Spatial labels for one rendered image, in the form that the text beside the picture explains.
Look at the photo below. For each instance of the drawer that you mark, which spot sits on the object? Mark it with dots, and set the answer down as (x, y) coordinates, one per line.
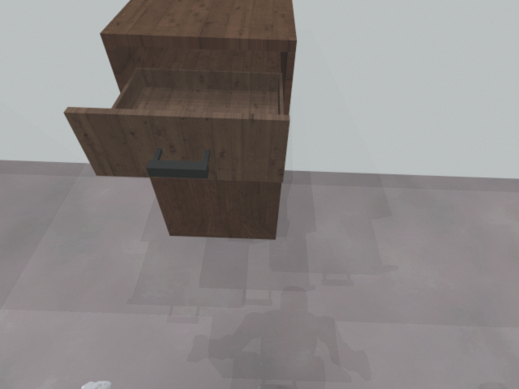
(237, 115)

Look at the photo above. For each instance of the handle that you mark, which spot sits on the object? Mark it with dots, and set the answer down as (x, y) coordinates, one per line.
(178, 168)

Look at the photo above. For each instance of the cabinet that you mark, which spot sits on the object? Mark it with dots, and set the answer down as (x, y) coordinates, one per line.
(213, 35)

